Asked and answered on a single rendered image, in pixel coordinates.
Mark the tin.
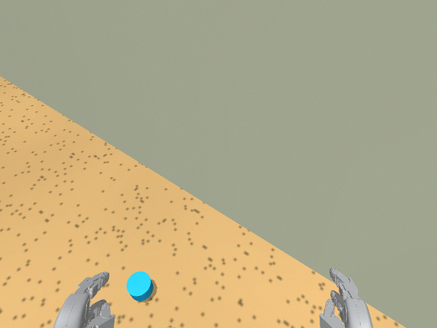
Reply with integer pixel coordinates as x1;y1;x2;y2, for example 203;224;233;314
126;271;153;301

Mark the left robot hand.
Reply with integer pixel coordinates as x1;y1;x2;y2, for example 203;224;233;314
53;272;115;328

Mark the right robot hand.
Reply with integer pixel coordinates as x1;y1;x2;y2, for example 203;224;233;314
320;268;373;328

